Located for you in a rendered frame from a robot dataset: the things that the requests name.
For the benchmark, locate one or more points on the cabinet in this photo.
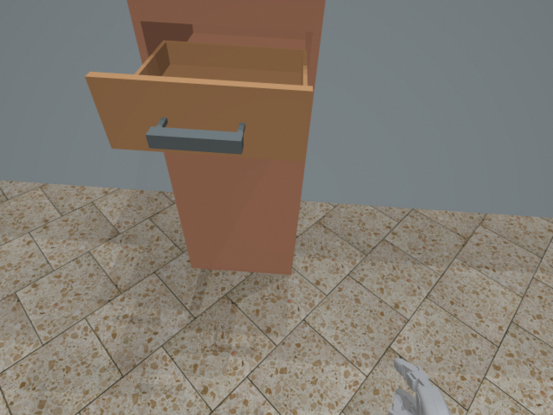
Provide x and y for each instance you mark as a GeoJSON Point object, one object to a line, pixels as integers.
{"type": "Point", "coordinates": [236, 213]}

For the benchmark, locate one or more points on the robot right hand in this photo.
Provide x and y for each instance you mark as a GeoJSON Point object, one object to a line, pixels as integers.
{"type": "Point", "coordinates": [428, 400]}

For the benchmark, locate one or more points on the handle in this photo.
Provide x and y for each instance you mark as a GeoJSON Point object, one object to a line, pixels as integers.
{"type": "Point", "coordinates": [161, 137]}

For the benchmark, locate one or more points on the drawer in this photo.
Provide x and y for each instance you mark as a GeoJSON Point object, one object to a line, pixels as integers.
{"type": "Point", "coordinates": [212, 87]}

